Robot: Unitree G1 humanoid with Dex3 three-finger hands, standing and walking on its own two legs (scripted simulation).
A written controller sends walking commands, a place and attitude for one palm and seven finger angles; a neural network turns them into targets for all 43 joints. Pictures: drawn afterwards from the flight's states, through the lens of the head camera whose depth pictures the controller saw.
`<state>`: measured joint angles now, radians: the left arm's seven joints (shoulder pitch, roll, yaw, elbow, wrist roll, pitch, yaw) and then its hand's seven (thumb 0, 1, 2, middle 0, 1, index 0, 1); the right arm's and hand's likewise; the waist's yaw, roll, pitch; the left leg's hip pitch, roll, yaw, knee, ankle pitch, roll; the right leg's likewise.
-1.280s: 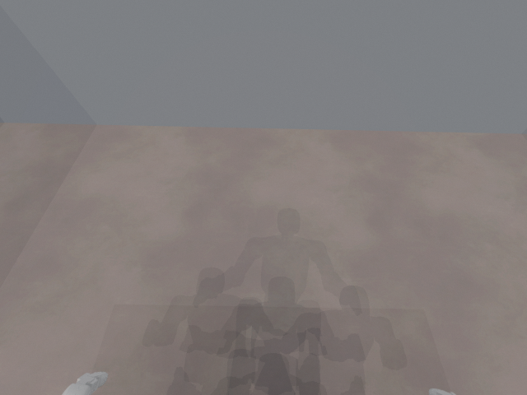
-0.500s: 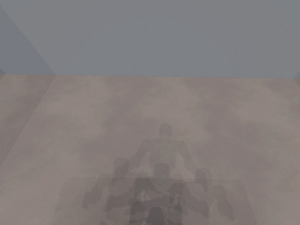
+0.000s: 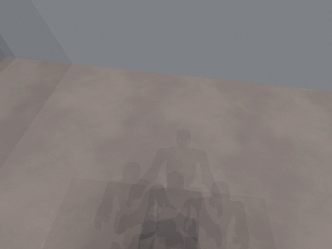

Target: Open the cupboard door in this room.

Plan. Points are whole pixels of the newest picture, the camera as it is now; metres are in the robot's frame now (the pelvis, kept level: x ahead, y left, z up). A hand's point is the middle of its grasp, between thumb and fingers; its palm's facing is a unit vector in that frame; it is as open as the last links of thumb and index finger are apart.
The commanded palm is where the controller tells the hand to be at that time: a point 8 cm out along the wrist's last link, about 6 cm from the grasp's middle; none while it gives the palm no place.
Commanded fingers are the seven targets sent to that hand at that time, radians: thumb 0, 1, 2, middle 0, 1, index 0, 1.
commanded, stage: turn or walk to find it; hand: left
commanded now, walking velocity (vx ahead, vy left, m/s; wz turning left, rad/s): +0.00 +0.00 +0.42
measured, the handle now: out of the picture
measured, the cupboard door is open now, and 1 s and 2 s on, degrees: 0 0 0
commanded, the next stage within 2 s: none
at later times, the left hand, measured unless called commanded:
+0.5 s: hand out of the picture -0.01 +0.18 -0.14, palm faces +0.23 -0.93 -0.29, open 7.4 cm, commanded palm none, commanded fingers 0.00 0.90 0.90 -0.20 -0.30 -0.20 -0.30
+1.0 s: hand out of the picture -0.12 +0.24 -0.16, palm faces +0.46 -0.86 -0.23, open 7.4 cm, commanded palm none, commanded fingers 0.00 0.90 0.90 -0.20 -0.30 -0.20 -0.30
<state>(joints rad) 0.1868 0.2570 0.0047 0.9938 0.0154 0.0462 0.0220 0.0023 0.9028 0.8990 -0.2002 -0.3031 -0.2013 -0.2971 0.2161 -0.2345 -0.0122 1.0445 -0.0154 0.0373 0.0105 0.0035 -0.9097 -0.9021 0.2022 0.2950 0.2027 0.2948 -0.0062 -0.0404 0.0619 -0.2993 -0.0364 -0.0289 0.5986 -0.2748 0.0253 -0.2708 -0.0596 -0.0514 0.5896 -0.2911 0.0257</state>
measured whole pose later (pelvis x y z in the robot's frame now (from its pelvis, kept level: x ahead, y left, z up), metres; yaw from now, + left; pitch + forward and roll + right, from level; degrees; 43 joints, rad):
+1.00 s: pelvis -0.07 +0.02 +0.01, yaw +25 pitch +0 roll -2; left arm 0.22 0.26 0.07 0.96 0.02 0.06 0.02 0.01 0.91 0.90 -0.20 -0.30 -0.20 -0.30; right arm 0.17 -0.17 -0.03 0.94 -0.01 0.01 -0.01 0.00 -0.91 -0.90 0.20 0.30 0.21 0.30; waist 0.02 -0.04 0.08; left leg -0.21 -0.02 0.01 0.46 -0.25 0.06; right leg -0.47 -0.09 -0.04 1.10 -0.41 0.09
